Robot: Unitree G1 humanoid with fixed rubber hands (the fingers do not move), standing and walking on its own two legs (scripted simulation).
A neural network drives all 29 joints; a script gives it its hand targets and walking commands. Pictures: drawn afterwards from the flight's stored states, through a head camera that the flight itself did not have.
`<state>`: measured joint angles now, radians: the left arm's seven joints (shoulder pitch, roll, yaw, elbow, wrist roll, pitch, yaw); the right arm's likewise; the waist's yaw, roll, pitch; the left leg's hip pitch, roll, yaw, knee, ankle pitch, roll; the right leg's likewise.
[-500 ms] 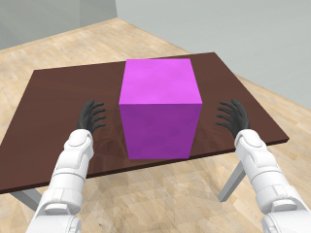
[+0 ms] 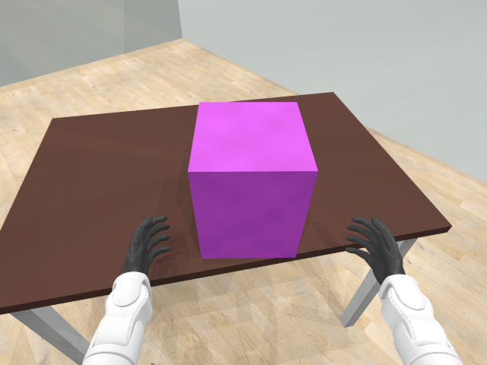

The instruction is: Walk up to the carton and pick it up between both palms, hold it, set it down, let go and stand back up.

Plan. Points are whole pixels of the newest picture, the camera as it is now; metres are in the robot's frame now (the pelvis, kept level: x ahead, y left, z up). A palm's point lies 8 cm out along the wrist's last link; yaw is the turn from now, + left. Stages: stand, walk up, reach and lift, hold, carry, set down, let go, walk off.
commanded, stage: set down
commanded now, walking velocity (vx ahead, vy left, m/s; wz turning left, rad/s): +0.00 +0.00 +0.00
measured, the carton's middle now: (248, 181) +0.48 +0.02 +0.04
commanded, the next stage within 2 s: let go in 1.36 s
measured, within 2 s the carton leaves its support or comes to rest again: neither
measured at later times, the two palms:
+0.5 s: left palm (132, 301) +0.25 +0.21 -0.02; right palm (385, 316) +0.24 -0.21 -0.03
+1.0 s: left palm (130, 299) +0.25 +0.22 -0.01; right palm out of the picture +0.17 -0.22 -0.07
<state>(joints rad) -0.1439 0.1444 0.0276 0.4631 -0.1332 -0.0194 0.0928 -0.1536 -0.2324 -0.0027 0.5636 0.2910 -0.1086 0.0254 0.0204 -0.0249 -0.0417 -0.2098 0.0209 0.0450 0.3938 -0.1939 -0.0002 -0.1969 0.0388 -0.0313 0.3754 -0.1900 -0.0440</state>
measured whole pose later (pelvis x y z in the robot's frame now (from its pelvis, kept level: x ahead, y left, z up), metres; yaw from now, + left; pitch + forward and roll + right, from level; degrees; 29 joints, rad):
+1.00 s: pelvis +0.03 +0.01 +0.00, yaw -1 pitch -5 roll +0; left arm 0.09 0.17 0.02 0.43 -0.03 0.03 -0.02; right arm 0.25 -0.20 0.00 0.61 0.05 -0.10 0.02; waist 0.01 0.01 0.02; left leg -0.02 0.01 0.05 0.34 -0.23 0.01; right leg -0.01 0.04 0.00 0.31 -0.21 -0.03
